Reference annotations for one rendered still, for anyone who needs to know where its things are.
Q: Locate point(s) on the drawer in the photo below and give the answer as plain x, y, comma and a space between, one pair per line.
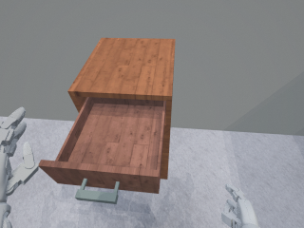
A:
113, 139

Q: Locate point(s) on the left robot forearm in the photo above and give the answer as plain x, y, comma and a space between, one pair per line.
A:
4, 212

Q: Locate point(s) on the cabinet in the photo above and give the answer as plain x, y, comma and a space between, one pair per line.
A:
130, 68

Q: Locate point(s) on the left robot hand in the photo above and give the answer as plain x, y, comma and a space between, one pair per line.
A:
10, 132

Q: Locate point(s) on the right robot hand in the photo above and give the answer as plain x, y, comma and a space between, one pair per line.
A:
243, 212

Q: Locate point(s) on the handle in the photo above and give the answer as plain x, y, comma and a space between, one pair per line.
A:
97, 196

